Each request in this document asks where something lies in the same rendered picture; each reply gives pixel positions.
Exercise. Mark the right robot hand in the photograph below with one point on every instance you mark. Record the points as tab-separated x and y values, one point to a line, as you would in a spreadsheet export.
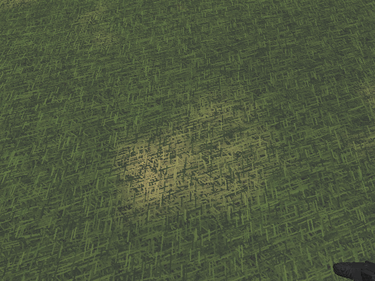
357	271

